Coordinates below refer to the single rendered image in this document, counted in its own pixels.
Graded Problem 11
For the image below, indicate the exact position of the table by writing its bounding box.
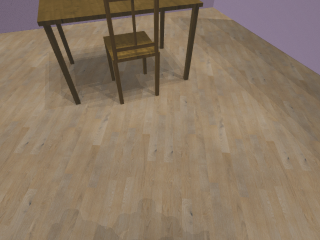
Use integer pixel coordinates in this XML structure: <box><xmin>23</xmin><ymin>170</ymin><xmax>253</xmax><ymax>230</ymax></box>
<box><xmin>37</xmin><ymin>0</ymin><xmax>203</xmax><ymax>105</ymax></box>

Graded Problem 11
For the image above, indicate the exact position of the chair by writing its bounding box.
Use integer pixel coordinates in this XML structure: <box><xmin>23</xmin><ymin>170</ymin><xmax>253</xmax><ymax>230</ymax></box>
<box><xmin>103</xmin><ymin>0</ymin><xmax>160</xmax><ymax>105</ymax></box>

